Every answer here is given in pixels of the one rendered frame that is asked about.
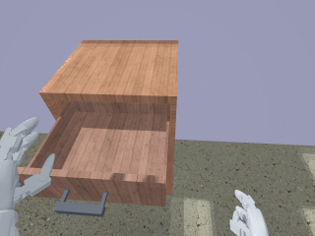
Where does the left robot forearm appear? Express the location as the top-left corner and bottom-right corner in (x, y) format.
(0, 209), (20, 236)

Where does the cabinet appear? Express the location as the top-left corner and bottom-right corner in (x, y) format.
(39, 40), (178, 196)

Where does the handle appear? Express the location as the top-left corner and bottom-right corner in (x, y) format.
(54, 189), (108, 217)

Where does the drawer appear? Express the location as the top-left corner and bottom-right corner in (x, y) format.
(17, 100), (170, 207)

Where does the right robot hand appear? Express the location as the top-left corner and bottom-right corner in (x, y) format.
(229, 190), (269, 236)

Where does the left robot hand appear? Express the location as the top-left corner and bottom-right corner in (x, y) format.
(0, 117), (55, 210)

